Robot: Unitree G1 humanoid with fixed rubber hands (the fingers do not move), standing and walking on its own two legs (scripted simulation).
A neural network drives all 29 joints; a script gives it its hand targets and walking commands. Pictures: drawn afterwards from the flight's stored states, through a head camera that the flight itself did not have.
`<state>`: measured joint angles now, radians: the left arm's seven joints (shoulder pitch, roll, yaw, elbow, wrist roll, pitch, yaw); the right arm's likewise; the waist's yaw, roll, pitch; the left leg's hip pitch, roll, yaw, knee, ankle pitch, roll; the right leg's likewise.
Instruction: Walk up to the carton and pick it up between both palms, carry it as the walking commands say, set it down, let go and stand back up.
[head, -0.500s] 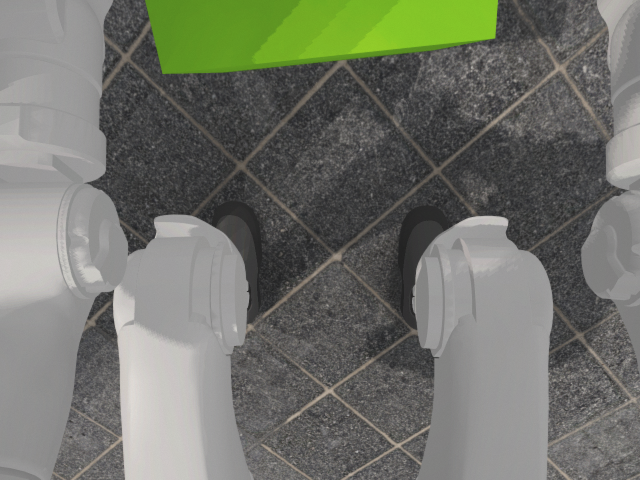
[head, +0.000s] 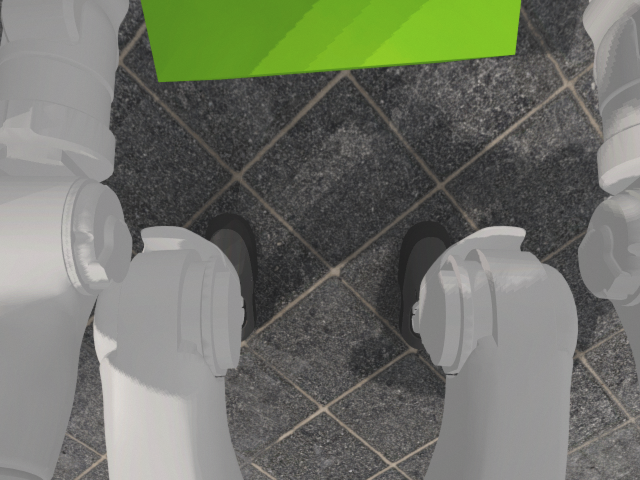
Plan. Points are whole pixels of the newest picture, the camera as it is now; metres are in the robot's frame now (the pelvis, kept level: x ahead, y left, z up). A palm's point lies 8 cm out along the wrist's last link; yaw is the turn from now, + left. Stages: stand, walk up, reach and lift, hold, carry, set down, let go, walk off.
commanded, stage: reach and lift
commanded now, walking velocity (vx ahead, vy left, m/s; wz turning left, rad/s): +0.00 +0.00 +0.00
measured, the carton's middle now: out of the picture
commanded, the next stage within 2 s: none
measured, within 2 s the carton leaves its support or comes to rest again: leaves its support in 1.42 s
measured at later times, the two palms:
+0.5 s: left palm out of the picture +0.55 +0.20 -0.20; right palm out of the picture +0.54 -0.17 -0.21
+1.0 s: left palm out of the picture +0.55 +0.19 -0.20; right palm out of the picture +0.55 -0.17 -0.21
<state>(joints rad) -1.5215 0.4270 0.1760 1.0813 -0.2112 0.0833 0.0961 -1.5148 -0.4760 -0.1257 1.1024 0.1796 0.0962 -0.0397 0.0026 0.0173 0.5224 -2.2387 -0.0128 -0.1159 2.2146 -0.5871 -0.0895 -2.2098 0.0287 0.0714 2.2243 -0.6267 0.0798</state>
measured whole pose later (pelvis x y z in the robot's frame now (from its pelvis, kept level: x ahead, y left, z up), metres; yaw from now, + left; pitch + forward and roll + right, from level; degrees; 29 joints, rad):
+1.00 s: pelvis +0.00 +0.00 +0.00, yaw +0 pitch +35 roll -1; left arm -1.55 0.41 0.13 1.10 -0.26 0.10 0.13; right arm -1.54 -0.39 -0.09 1.10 0.20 0.12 -0.05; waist 0.00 0.02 0.52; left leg -2.24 -0.01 -0.12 2.22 -0.59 -0.09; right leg -2.21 0.03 0.07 2.23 -0.63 0.08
